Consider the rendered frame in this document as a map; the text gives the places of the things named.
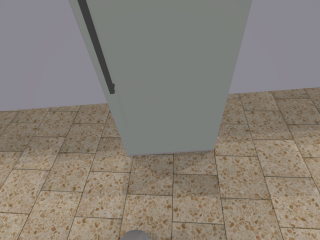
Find fridge door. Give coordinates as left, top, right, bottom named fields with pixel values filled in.
left=69, top=0, right=252, bottom=155

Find left robot thigh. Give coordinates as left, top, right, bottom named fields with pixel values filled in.
left=120, top=230, right=151, bottom=240

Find handle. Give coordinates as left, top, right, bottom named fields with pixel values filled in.
left=77, top=0, right=115, bottom=94

